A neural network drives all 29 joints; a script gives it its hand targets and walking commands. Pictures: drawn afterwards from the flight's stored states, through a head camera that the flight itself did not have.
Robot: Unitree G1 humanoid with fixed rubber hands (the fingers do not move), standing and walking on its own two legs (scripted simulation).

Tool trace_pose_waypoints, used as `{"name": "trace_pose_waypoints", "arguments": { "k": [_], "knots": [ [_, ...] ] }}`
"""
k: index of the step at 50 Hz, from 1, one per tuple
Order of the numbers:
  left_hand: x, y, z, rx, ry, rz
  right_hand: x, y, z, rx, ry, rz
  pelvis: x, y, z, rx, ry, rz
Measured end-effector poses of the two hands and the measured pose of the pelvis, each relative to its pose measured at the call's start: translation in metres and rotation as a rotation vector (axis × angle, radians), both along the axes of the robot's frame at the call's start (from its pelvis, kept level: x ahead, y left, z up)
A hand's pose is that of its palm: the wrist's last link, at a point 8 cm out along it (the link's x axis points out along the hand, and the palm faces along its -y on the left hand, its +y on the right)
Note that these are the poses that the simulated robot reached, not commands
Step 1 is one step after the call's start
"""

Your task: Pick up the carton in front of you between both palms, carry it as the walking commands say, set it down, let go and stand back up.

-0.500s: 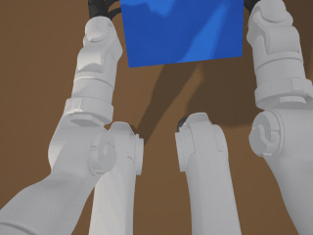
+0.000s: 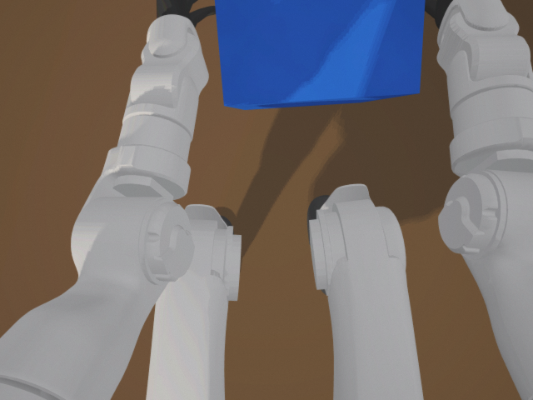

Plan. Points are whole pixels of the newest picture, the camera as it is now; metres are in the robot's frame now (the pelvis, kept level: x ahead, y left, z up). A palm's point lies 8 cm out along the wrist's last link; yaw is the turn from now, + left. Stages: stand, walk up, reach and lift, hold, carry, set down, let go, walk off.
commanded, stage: set down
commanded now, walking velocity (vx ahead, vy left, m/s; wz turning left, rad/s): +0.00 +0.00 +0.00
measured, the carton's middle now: (307, 27) +0.52 -0.11 -0.26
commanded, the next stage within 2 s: let go in 1.80 s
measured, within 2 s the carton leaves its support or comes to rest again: neither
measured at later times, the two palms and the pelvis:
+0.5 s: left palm (176, 16) +0.54 +0.04 -0.17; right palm out of the picture +0.51 -0.27 -0.18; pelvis +0.00 +0.00 -0.01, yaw +0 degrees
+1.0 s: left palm out of the picture +0.54 +0.06 -0.11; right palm out of the picture +0.51 -0.31 -0.11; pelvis -0.01 +0.00 +0.02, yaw -1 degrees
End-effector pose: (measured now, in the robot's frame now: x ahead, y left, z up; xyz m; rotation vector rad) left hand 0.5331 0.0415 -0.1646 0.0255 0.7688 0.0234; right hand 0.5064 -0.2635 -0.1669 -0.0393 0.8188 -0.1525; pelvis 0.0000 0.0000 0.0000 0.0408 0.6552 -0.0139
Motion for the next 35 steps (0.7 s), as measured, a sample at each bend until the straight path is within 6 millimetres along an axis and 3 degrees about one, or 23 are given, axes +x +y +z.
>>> {"name": "trace_pose_waypoints", "arguments": {
  "k": [25,32,35],
  "knots": [
    [0.005,0.003,-0.007,-0.006,-0.041,-0.075,0.003,-0.003,-0.01,0.044,-0.047,0.017,-0.005,-0.003,-0.009,0.003,-0.05,-0.006],
    [-0.003,0.031,-0.029,0.058,0.002,-0.057,-0.017,-0.026,-0.034,-0.014,-0.017,-0.075,-0.007,-0.004,-0.01,0.005,-0.078,-0.016],
    [-0.004,0.041,-0.034,0.062,0.0,-0.046,-0.018,-0.039,-0.036,-0.027,-0.038,-0.103,-0.006,-0.004,-0.011,0.003,-0.082,-0.015]
  ]
}}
